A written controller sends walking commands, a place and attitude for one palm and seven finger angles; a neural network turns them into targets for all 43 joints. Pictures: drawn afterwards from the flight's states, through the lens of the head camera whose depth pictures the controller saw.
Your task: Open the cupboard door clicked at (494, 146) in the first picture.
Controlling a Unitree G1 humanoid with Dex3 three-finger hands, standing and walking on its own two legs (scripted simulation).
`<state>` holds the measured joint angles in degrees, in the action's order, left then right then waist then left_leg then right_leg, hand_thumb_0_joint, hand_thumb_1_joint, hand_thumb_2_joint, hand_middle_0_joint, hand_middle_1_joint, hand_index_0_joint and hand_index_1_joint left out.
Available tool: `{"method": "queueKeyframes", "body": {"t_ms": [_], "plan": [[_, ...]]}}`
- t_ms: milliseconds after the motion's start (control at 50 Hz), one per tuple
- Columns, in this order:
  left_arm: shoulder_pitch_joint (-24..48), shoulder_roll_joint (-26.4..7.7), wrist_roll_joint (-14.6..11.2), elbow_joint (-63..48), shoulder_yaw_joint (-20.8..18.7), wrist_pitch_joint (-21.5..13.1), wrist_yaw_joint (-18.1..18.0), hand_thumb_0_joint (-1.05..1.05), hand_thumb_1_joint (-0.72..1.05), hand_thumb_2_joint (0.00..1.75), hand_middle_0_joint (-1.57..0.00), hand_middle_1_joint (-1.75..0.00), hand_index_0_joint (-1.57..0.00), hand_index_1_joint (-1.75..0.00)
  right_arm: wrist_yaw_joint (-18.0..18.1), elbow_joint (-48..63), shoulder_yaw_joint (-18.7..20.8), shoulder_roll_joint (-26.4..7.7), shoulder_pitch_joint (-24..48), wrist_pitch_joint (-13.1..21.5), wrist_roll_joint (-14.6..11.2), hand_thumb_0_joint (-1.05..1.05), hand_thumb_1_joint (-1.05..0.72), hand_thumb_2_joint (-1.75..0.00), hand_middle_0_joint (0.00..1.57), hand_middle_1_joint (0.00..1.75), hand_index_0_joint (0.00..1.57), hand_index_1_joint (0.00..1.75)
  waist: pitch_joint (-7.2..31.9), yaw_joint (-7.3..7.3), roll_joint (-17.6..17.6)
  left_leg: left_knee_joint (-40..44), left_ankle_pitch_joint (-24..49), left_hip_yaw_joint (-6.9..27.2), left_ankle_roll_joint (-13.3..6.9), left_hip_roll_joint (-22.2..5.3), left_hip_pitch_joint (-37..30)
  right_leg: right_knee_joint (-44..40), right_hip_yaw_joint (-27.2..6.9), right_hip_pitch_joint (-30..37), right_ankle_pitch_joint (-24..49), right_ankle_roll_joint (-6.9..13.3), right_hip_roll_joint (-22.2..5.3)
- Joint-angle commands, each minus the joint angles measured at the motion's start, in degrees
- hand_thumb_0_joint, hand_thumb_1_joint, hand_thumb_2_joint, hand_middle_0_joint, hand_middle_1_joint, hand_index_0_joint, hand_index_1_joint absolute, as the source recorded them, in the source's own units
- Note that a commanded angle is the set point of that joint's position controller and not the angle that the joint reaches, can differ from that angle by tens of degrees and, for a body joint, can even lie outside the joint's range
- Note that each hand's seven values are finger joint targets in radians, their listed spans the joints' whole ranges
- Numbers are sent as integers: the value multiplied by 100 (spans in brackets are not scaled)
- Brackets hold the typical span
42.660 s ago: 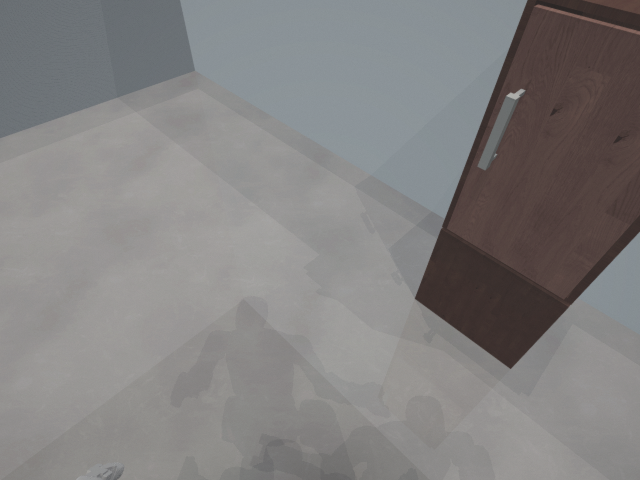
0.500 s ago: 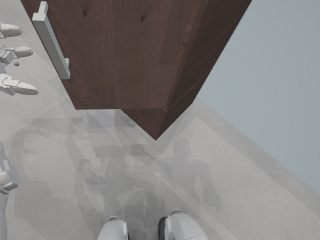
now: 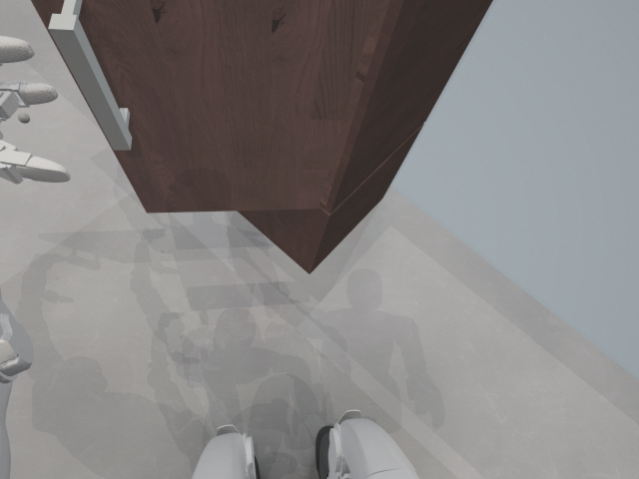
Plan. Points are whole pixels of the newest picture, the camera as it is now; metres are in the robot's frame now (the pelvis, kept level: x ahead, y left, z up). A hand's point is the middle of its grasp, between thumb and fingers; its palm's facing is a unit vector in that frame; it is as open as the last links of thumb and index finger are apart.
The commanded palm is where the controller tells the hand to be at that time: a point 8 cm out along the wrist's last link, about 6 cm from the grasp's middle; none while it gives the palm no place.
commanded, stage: slide the fingers in behind the handle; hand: left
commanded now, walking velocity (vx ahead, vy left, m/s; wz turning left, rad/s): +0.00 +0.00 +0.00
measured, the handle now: (100, 80) +0.57 +0.22 +0.08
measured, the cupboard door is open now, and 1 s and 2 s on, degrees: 47 47 47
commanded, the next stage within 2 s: close the thumb around the handle in 1.48 s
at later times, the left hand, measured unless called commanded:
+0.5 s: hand (73, 114) +0.51 +0.24 +0.08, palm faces +0.00 -1.00 -0.01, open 14.0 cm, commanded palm +0.50 +0.27 +0.08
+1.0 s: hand (96, 120) +0.50 +0.21 +0.09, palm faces +0.00 -1.00 -0.01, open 14.0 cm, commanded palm +0.49 +0.25 +0.08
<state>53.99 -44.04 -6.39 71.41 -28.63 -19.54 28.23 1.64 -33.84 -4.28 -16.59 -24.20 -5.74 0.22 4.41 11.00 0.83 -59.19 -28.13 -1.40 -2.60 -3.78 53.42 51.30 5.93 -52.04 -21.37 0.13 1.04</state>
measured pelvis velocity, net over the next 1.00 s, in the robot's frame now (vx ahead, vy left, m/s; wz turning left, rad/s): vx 0.01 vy -0.01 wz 0.01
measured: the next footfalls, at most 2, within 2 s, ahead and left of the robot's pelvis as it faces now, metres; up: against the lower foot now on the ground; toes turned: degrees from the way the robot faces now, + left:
none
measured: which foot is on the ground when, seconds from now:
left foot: down 0.00-1.00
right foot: down 0.00-1.00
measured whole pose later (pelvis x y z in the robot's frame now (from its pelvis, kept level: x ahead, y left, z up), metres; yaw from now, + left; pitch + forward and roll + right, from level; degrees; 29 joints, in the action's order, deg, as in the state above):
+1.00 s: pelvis +0.01 -0.01 +0.00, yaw +1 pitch +21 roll -4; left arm 50.9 -32.3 -6.6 66.8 -23.5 -22.2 19.1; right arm 0.1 -34.7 -2.6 -15.7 -23.2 -5.0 0.5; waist 5.5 9.9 1.2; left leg -57.5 -28.0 -1.6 -2.0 -3.3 50.5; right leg 51.3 5.5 -49.9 -22.1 0.6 0.8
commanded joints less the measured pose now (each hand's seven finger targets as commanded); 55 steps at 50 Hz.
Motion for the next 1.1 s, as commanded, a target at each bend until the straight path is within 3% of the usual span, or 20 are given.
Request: {"method": "queueKeyframes", "body": {"t_ms": [0,40,100,160,240,320,380,420,480,500,560,620,700,760,780,860,900,940,980,1080], "plan": [[2436,-1564,-170,-1240,-129,-312,-29,0,-50,30,-30,-120,-30,-120,118,161,453,-1193,-1024,54,3,0,-90,-90,20,30,20,30,2657,27,1093,694,2770,576,141,98,-2234,-355,-277,869,1447,118,253],[2331,-1455,-182,-1337,-116,-336,-81,0,-50,30,-30,-120,-30,-120,97,177,464,-1168,-1035,61,14,0,-90,-90,20,30,20,30,2880,-32,1270,675,3063,585,178,99,-2450,-324,-264,842,1558,129,253],[2390,-1382,-111,-1211,-15,-282,-189,0,-50,30,-30,-120,-30,-120,83,180,447,-1158,-1010,43,2,0,-90,-90,20,30,20,30,2573,21,1078,708,2692,554,142,117,-2161,-361,-271,854,1405,116,248],[2592,-1304,-78,-1375,22,-335,-333,0,-50,30,-30,-120,-30,-120,73,173,448,-1140,-1019,56,25,0,-90,-90,20,30,20,30,2703,51,1260,701,2792,582,164,108,-2335,-339,-263,753,1399,117,242],[2405,-1323,-62,-1700,-97,-454,-449,0,-50,30,-30,-120,-30,-120,33,201,486,-1109,-1046,59,41,0,-90,-90,20,30,20,30,3172,-107,1510,655,3505,622,251,79,-2780,-265,-247,855,1701,135,251],[2162,-936,-140,-1559,47,-374,-509,0,-50,30,-30,-120,-30,-120,-10,215,499,-1085,-1050,21,29,0,-90,-90,20,30,20,30,2894,-51,1088,686,3474,587,190,75,-2614,-314,-224,954,1804,119,278],[2219,-1022,-60,-1478,22,-322,-611,0,-50,30,-30,-120,-30,-120,-2,220,494,-1081,-1017,3,23,0,-90,-90,20,30,20,30,2658,-53,1016,751,3094,554,169,101,-2353,-342,-245,987,1686,103,253],[2289,-745,-87,-1590,167,-390,-673,0,-50,30,-30,-120,-30,-120,-10,239,501,-1045,-1013,26,30,0,-90,-90,20,30,20,30,2692,-12,1095,743,3217,559,170,101,-2494,-334,-246,920,1715,120,257],[2345,-671,-84,-1404,214,-435,-728,0,-50,30,-30,-120,-30,-120,-17,172,499,-1044,-1000,48,29,0,-90,-90,20,30,20,30,2582,44,935,741,2884,531,161,114,-2315,-358,-263,920,1605,96,247],[2417,-900,-61,-1506,62,-471,-753,0,-50,30,-30,-120,-30,-120,-5,166,507,-1070,-1008,60,35,0,-90,-90,20,30,20,30,2678,13,865,736,2858,534,149,122,-2249,-332,-286,1048,1648,102,235],[2236,-693,-44,-1654,157,-551,-773,0,-50,30,-30,-120,-30,-120,-34,186,517,-1010,-1005,66,40,0,-90,-90,20,30,20,30,3023,-88,1201,688,3477,545,205,117,-2602,-263,-290,1082,1941,116,233],[2049,-529,-129,-1727,170,-551,-787,0,-50,30,-30,-120,-30,-120,-66,183,546,-1004,-1019,53,43,0,-90,-90,20,30,20,30,3030,-100,1059,680,3636,540,193,102,-2673,-282,-269,1144,2051,118,253],[1928,-530,-122,-1594,154,-444,-838,0,-50,30,-30,-120,-30,-120,-71,239,541,-992,-931,27,7,0,-90,-90,20,30,20,30,2758,-117,704,750,2993,398,107,178,-2092,-350,-339,1496,2081,89,233],[2196,-522,-95,-1699,211,-522,-900,0,-50,30,-30,-120,-30,-120,-47,218,525,-967,-886,55,12,0,-90,-90,20,30,20,30,2656,-47,874,761,2816,365,100,194,-2039,-359,-379,1458,2043,85,209],[2127,-628,-72,-1705,108,-560,-919,0,-50,30,-30,-120,-30,-120,-48,229,532,-975,-909,66,20,0,-90,-90,20,30,20,30,2747,-120,787,761,2757,371,101,206,-1984,-343,-386,1575,2018,95,208],[2129,-452,-111,-1758,224,-662,-895,0,-50,30,-30,-120,-30,-120,-46,190,547,-966,-886,111,14,0,-90,-90,20,30,20,30,2896,-86,880,738,2888,388,114,201,-2175,-327,-395,1519,2077,102,205],[2202,-74,-133,-1669,505,-611,-877,0,-50,30,-30,-120,-30,-120,-66,159,547,-942,-855,129,8,0,-90,-90,20,30,20,30,2683,-17,942,760,2760,405,123,189,-2231,-361,-354,1294,1880,100,212],[2269,-172,-135,-1780,426,-635,-901,0,-50,30,-30,-120,-30,-120,-57,131,565,-961,-869,143,16,0,-90,-90,20,30,20,30,2892,-65,1012,754,2921,454,144,179,-2407,-332,-344,1293,1898,115,202],[2222,-48,-153,-1600,469,-573,-962,0,-50,30,-30,-120,-30,-120,-60,105,561,-957,-859,160,15,0,-90,-90,20,30,20,30,2667,-24,847,767,2752,453,140,175,-2290,-362,-319,1176,1773,104,205],[2294,160,-96,-1692,588,-643,-1125,0,-50,30,-30,-120,-30,-120,-97,76,577,-931,-863,200,36,0,-90,-90,20,30,20,30,2738,-30,805,763,2879,496,163,171,-2402,-336,-301,1128,1782,105,202]]}}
